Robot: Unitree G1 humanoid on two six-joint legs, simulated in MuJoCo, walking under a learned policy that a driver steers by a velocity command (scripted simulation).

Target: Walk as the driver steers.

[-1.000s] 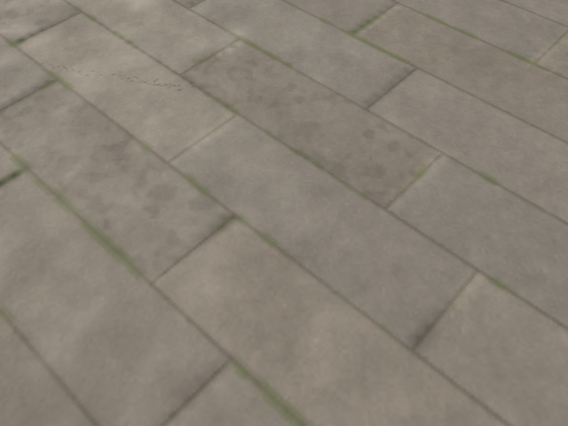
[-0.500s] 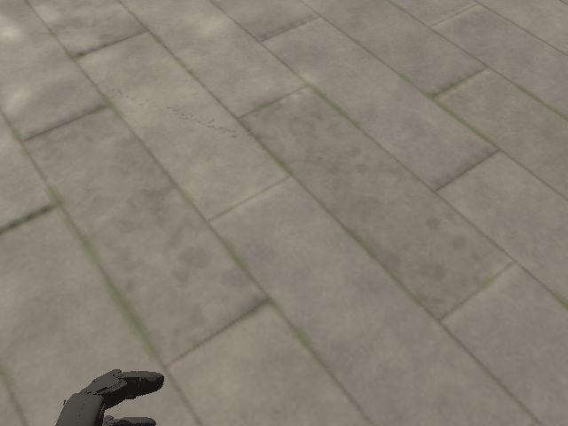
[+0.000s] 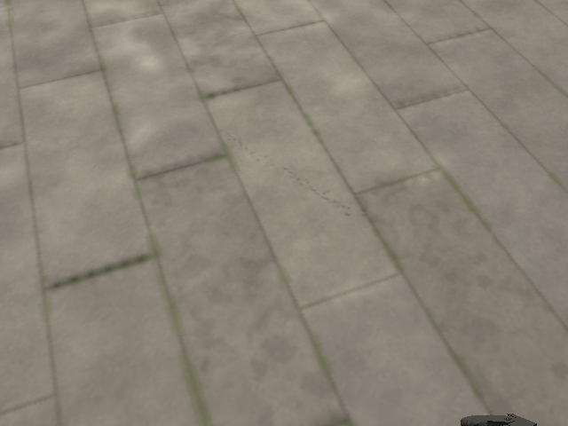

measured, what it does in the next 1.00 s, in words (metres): walks ahead, turning right: left foot, then right foot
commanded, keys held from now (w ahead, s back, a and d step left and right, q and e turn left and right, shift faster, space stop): w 0.10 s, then w+e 0.50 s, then e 0.38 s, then no key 0.02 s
